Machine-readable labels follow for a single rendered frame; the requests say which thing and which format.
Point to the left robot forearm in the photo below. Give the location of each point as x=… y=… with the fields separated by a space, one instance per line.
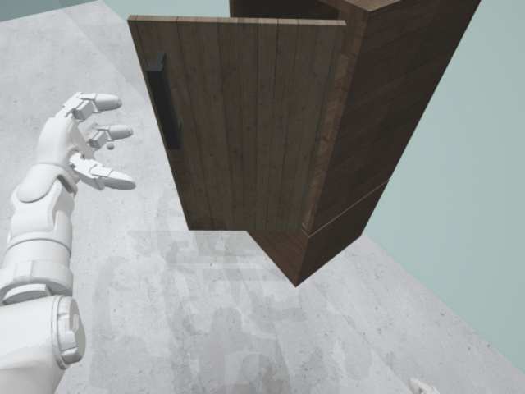
x=37 y=256

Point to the robot right hand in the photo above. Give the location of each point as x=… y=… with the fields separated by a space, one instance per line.
x=418 y=387

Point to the cupboard door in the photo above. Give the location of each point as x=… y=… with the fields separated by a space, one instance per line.
x=252 y=96

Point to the handle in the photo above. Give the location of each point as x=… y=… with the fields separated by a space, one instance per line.
x=157 y=79

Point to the robot left hand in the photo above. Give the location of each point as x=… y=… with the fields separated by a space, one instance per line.
x=61 y=140

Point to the left robot upper arm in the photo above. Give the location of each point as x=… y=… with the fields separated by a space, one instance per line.
x=39 y=340

